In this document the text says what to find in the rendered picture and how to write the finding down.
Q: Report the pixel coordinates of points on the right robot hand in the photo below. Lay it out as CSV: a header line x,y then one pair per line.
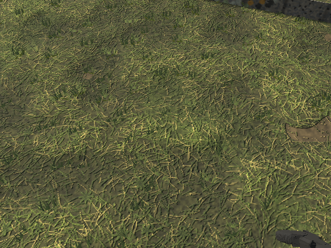
x,y
302,239

